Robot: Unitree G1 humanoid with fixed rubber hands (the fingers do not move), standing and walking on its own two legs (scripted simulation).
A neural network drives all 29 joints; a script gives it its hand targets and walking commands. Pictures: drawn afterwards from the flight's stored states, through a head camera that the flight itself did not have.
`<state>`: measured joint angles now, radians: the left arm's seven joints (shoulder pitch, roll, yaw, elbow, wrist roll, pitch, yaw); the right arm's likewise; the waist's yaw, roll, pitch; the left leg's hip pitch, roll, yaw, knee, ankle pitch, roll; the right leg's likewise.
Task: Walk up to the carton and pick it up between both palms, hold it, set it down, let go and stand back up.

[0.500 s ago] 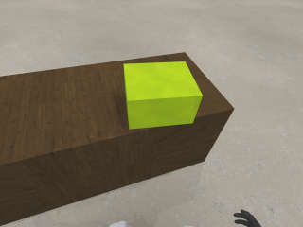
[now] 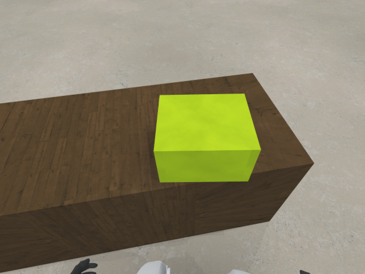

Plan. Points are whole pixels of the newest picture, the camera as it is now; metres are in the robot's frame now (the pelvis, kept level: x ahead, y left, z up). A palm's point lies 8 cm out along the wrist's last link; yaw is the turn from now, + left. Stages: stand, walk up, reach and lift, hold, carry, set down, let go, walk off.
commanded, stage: walk up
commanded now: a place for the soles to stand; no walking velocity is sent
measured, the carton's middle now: (202, 137) +0.55 -0.05 -0.09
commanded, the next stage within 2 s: none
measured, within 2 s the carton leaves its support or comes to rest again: neither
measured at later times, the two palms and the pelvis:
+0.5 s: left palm out of the picture +0.10 +0.26 -0.07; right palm (290, 238) +0.22 -0.23 -0.07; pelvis +0.03 -0.01 +0.02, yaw +11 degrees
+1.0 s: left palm out of the picture +0.05 +0.27 -0.09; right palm (295, 243) +0.21 -0.24 -0.08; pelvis +0.04 -0.01 +0.01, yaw +14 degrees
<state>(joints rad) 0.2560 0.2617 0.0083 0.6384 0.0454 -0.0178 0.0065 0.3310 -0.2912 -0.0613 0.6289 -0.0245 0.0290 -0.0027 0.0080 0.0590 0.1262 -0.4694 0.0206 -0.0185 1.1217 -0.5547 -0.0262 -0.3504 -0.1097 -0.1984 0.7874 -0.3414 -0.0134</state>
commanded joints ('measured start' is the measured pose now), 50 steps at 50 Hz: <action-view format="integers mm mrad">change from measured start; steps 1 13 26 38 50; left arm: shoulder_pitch -18 52 16 33 79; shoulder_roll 217 244 193 204 195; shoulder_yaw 55 52 45 65 69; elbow -88 -101 -119 -110 -93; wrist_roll -9 -33 -44 -36 -35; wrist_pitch -5 -12 9 16 27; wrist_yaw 8 1 -16 -12 -9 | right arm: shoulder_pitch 76 -165 -147 -118 -96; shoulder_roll -57 -105 -134 -142 -164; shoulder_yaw -26 10 -14 -23 -29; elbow -82 -134 -84 -86 -85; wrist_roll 12 38 24 20 19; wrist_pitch -36 -20 -36 -34 -27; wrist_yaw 5 0 14 16 8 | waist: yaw -9 3 -6 -2 8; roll -274 -63 -48 -32 22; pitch -124 -203 -155 -131 -129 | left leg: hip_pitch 129 26 104 12 -34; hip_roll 7 27 -5 -31 -9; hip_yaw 18 -195 -249 -288 -392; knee -308 -477 -567 -595 -650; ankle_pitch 110 386 427 322 295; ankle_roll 22 86 90 93 123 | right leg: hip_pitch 28 98 105 159 206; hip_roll -285 -112 -89 -79 -27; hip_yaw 191 332 149 134 118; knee -270 -314 -298 -288 -220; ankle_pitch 411 67 11 -58 -60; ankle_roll -207 -60 -60 -69 -53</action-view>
